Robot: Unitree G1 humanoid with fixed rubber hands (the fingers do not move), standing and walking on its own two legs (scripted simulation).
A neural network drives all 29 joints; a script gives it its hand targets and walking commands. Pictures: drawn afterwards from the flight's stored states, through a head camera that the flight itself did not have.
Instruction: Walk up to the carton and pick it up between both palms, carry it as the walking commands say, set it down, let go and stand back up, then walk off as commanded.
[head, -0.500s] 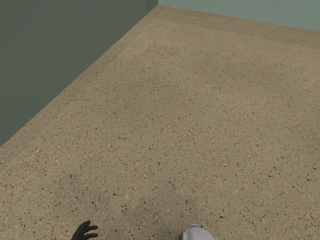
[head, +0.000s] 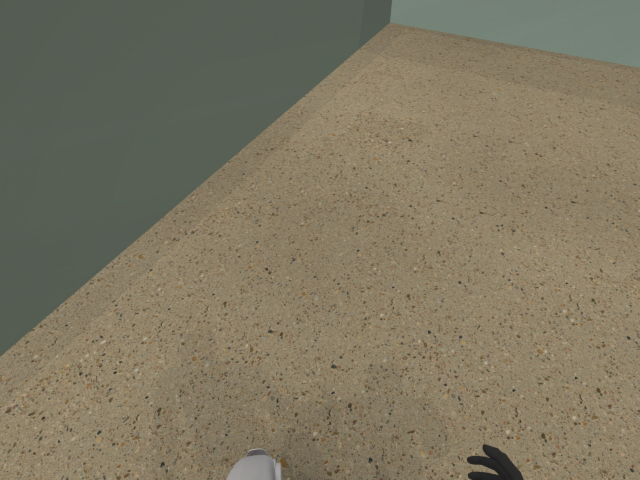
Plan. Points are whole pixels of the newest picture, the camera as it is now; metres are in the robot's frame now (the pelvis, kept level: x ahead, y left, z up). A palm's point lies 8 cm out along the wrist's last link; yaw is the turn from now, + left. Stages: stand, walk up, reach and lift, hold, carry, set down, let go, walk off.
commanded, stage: walk off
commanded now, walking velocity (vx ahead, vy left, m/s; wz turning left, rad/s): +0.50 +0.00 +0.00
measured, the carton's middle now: out of the picture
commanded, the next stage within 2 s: stand in 0.08 s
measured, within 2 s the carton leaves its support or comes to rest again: neither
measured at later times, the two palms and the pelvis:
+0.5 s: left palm (162, 411) +0.25 +0.28 -0.15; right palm out of the picture +0.15 -0.18 -0.14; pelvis +0.18 +0.05 +0.00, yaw -1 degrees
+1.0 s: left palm (195, 435) +0.22 +0.22 -0.14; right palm (493, 451) +0.21 -0.21 -0.15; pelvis +0.23 +0.00 +0.00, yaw +0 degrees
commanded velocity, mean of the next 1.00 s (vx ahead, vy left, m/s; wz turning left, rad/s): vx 0.03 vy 0.00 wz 0.00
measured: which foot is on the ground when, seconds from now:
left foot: up 0.00-0.16, down 0.18-1.00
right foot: down 0.00-0.18, up 0.20-0.56, down 0.58-1.00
